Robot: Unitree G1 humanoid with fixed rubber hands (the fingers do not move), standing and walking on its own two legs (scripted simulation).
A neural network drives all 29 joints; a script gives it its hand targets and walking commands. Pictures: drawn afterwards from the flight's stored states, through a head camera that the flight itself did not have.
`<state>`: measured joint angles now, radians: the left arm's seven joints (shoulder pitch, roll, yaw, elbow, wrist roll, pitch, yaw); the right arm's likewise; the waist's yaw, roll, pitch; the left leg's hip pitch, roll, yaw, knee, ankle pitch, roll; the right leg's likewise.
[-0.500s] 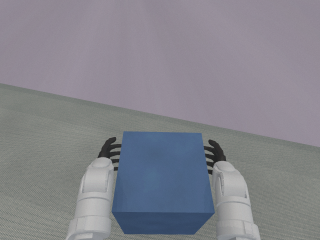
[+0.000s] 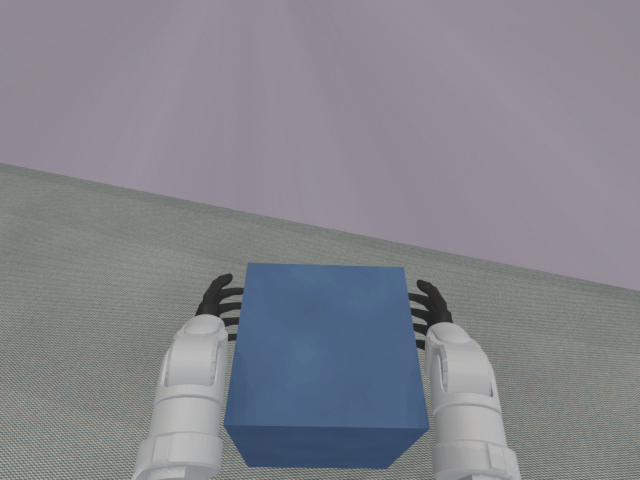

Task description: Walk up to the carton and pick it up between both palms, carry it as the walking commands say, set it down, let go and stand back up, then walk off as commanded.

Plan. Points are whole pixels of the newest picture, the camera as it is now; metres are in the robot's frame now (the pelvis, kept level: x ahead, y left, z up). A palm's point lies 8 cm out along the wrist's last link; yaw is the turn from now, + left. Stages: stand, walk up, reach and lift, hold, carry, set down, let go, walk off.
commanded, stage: reach and lift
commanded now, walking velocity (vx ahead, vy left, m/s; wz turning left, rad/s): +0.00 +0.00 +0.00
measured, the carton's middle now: (321, 372) +0.28 +0.00 -0.03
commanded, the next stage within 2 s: hold in 0.28 s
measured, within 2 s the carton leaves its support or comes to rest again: neither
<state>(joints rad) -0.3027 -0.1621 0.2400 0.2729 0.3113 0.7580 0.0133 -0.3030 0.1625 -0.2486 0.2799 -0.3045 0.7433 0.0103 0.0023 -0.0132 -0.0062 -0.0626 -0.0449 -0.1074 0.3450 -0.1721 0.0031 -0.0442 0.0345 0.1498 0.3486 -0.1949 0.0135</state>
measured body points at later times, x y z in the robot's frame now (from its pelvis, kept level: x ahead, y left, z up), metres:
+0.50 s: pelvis +0.00 -0.01 +0.00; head -0.05 -0.01 +0.45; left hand +0.29 +0.15 +0.04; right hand +0.30 -0.15 +0.04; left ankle +0.02 +0.12 -0.75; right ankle +0.01 -0.13 -0.75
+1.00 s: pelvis -0.01 +0.00 -0.01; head -0.05 +0.00 +0.43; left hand +0.29 +0.16 +0.04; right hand +0.30 -0.15 +0.04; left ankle +0.02 +0.12 -0.75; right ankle +0.01 -0.13 -0.75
